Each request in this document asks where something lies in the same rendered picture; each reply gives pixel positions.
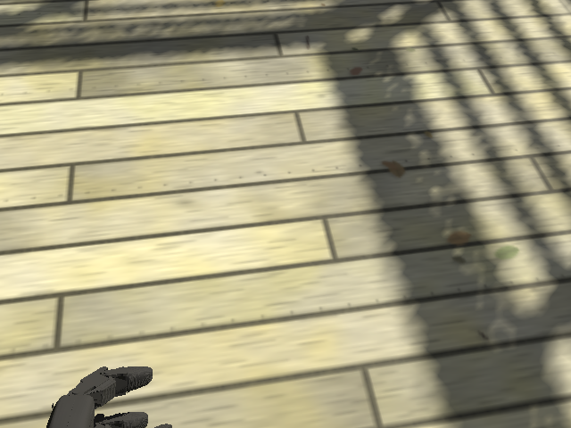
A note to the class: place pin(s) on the left robot hand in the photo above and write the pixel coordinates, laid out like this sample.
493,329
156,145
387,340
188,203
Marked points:
77,408

